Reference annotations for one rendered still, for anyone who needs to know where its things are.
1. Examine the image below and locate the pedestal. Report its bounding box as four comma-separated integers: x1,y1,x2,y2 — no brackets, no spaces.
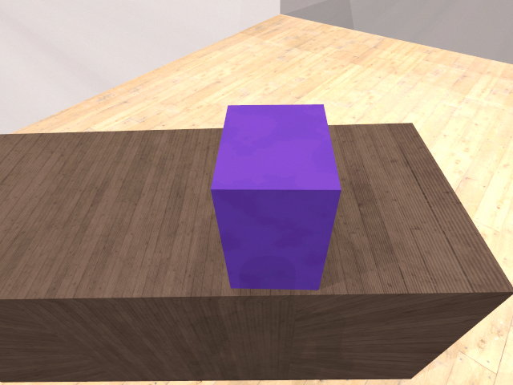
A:
0,123,513,383

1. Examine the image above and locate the carton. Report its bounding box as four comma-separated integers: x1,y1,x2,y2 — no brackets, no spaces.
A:
211,104,341,290

